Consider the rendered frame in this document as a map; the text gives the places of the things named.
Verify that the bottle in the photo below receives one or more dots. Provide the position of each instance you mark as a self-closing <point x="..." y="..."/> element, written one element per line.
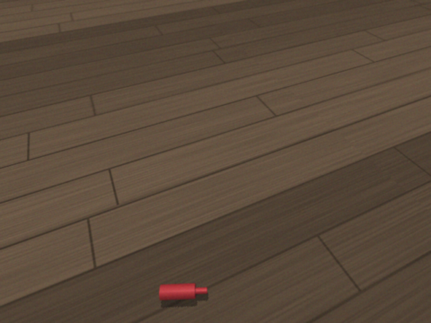
<point x="180" y="291"/>

